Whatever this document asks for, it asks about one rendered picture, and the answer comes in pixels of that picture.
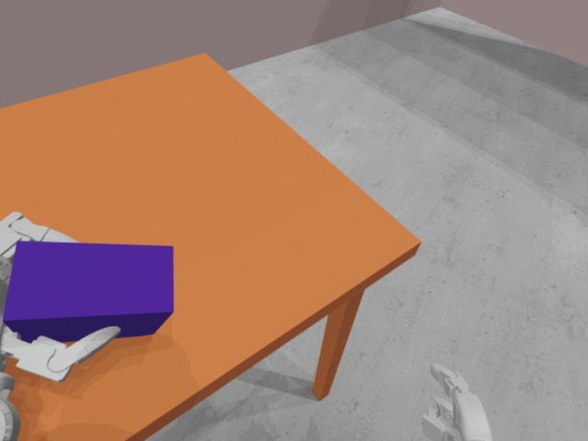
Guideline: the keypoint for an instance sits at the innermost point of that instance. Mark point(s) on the robot left forearm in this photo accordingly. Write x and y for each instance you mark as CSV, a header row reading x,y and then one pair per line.
x,y
9,416

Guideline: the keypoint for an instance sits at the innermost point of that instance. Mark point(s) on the table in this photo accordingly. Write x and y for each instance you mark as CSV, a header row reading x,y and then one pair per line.
x,y
269,237

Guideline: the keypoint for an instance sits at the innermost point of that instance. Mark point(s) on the sponge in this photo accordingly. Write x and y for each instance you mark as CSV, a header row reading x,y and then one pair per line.
x,y
66,291

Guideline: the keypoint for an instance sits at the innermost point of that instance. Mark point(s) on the left robot hand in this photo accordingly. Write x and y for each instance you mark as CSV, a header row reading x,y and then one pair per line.
x,y
44,357

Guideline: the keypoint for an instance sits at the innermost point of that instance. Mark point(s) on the right robot hand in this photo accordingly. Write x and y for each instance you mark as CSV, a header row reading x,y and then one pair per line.
x,y
464,421

